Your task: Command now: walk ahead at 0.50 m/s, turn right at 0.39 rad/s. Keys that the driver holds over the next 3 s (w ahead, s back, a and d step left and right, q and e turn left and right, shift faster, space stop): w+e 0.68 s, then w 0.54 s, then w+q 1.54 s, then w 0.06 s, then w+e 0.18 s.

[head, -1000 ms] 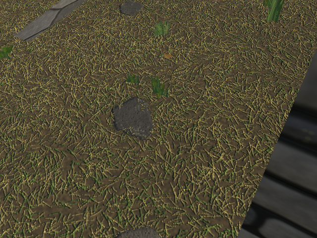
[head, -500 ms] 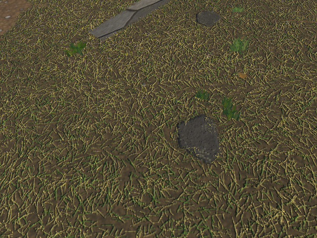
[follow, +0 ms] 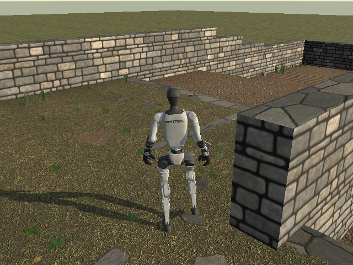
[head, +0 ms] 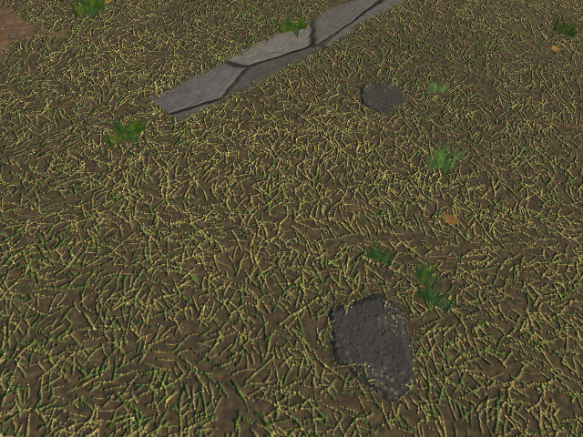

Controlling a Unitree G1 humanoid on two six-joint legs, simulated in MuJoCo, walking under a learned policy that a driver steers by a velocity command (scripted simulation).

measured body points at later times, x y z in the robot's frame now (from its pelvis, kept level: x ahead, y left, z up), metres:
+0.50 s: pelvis +0.28 -0.03 -0.01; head +0.31 -0.04 +0.44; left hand +0.45 +0.21 -0.11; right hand +0.38 -0.34 -0.08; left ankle +0.37 +0.14 -0.67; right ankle +0.29 -0.09 -0.75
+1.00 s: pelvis +0.55 -0.05 +0.00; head +0.57 -0.05 +0.45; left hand +0.82 +0.10 -0.10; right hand +0.45 -0.31 -0.11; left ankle +0.59 +0.05 -0.75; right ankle +0.54 -0.22 -0.68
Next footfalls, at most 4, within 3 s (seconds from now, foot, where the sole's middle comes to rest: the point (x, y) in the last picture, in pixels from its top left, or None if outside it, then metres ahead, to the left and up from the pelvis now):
0.28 right None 0.33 -0.10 -0.78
0.74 left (263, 392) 0.62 0.03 -0.78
1.24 right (399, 356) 0.72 -0.31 -0.78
1.78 left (346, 242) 1.08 -0.21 -0.78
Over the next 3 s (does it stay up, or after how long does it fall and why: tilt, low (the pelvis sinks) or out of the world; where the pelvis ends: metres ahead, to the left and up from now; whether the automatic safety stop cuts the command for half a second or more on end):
stays up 1.53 -0.21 0.00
